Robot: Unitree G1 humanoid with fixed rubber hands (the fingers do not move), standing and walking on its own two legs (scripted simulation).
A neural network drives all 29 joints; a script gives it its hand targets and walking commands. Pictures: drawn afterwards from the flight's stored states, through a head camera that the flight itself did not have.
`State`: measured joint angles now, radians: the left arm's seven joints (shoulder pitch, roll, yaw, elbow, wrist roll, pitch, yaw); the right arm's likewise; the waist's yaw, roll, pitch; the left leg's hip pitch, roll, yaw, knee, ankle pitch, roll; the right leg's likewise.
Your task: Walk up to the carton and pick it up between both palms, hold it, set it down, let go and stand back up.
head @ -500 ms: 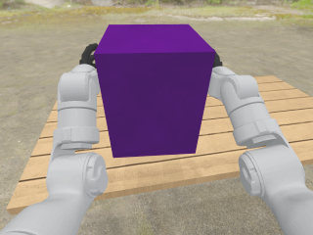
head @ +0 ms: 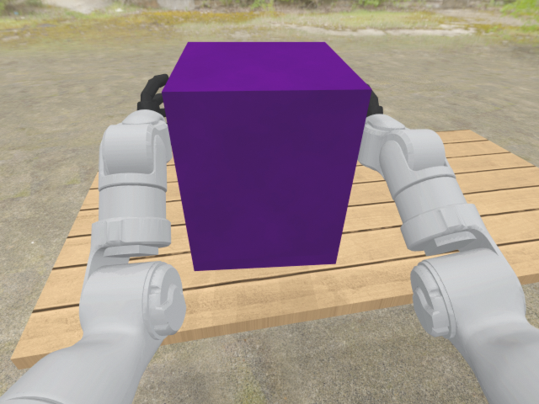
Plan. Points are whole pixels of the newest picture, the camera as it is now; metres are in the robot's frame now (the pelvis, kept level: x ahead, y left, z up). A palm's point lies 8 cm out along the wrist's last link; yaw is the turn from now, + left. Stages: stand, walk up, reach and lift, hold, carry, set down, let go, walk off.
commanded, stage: hold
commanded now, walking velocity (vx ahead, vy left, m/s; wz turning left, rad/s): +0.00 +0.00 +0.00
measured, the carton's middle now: (261, 152) +0.37 +0.01 +0.27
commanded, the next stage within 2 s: none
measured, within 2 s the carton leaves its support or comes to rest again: neither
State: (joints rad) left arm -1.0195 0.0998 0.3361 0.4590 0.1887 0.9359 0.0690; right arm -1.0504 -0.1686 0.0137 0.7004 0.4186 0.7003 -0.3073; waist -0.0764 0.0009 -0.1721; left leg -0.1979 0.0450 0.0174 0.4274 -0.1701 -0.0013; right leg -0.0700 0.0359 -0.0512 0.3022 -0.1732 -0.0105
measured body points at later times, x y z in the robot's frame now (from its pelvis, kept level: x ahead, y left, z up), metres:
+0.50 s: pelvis +0.00 +0.00 +0.00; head -0.09 +0.02 +0.44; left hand +0.39 +0.16 +0.31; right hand +0.38 -0.14 +0.30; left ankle +0.04 +0.11 -0.75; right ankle +0.00 -0.11 -0.75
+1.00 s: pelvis +0.00 +0.00 +0.00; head -0.08 +0.02 +0.44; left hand +0.40 +0.16 +0.30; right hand +0.39 -0.14 +0.30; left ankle +0.04 +0.11 -0.75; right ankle +0.00 -0.11 -0.75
